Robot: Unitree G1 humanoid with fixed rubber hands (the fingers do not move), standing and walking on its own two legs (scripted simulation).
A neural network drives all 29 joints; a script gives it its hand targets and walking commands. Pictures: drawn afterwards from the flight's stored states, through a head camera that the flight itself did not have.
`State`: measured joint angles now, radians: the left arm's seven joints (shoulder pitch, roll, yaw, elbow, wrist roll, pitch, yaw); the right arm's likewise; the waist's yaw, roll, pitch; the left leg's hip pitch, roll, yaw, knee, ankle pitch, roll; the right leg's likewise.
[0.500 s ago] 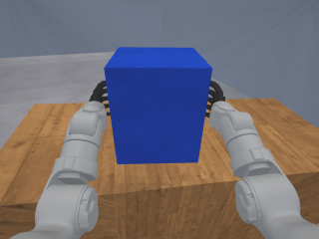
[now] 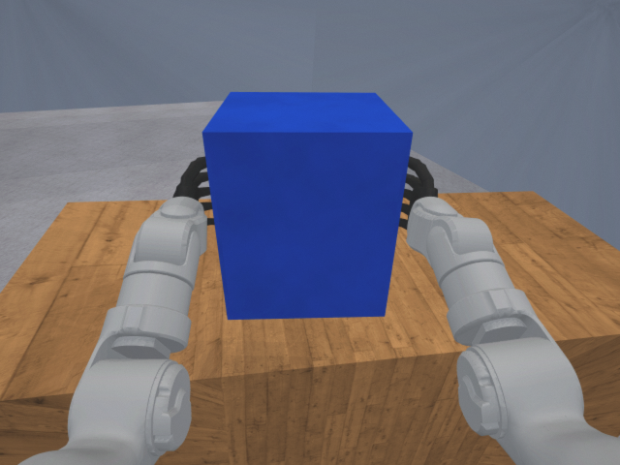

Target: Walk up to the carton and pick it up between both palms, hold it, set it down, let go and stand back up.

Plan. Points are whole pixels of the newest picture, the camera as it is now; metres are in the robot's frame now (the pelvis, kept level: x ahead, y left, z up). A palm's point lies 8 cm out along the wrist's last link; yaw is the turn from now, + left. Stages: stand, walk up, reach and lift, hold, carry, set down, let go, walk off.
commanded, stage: hold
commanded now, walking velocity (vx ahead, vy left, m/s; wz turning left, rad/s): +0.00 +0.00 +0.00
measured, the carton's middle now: (305, 200) +0.42 +0.01 +0.23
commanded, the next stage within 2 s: set down in 0.52 s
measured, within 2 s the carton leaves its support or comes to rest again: neither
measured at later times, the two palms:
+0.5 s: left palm (189, 210) +0.38 +0.15 +0.23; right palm (422, 211) +0.38 -0.15 +0.24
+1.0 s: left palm (185, 199) +0.42 +0.17 +0.22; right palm (400, 207) +0.42 -0.13 +0.22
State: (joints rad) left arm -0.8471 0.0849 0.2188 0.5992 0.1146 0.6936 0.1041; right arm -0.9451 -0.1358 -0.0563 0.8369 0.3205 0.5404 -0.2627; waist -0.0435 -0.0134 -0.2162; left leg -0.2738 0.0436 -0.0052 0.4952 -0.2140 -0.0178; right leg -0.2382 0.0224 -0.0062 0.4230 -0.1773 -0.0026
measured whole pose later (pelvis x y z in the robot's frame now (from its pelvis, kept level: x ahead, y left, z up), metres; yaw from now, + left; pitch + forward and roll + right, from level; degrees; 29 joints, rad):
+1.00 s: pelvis +0.02 -0.01 +0.00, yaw +0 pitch -4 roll -1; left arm -0.90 0.08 0.40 0.64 0.30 0.52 -0.01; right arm -0.99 0.00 -0.21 0.90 0.02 0.30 -0.21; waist -0.04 -0.01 -0.06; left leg -0.15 0.04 -0.01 0.43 -0.21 -0.03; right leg -0.13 0.02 -0.01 0.39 -0.20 0.00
